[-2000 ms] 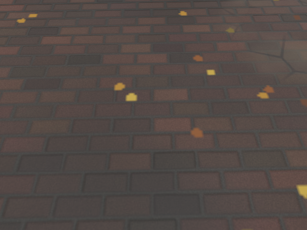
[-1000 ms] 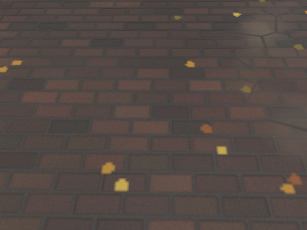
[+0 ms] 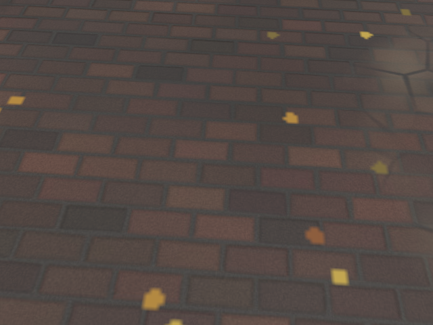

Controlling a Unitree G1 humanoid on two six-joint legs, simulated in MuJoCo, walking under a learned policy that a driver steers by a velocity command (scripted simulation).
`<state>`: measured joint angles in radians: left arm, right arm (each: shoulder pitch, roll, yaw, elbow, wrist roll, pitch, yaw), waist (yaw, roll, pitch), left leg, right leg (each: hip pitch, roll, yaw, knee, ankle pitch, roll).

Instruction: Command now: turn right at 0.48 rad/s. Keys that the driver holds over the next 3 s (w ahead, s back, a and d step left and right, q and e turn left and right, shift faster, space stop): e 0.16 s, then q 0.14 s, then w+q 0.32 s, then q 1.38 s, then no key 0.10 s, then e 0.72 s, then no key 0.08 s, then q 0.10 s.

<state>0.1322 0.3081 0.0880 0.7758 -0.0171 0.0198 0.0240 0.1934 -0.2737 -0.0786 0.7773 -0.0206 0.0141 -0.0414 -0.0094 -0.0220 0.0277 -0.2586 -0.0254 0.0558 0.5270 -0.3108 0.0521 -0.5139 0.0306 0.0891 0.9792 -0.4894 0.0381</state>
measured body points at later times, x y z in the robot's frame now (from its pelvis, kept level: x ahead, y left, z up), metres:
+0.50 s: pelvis +0.03 -0.07 +0.01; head +0.04 -0.08 +0.46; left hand +0.18 +0.18 -0.09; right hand +0.08 -0.37 -0.11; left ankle +0.04 +0.09 -0.66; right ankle +0.01 -0.16 -0.73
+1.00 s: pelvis +0.14 +0.03 +0.01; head +0.19 +0.07 +0.45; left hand +0.23 +0.34 -0.12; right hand +0.34 -0.22 -0.09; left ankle +0.18 +0.11 -0.73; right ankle +0.16 -0.14 -0.65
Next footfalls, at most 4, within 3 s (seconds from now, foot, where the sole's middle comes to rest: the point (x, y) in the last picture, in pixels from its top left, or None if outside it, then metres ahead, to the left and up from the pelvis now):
0.24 right None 0.05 -0.17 -0.77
0.80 left None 0.22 0.12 -0.77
1.36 right None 0.34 -0.06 -0.77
1.78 left None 0.17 0.15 -0.77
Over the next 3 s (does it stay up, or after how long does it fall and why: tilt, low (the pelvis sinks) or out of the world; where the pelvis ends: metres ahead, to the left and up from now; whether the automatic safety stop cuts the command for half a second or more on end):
stays up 0.26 -0.01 0.01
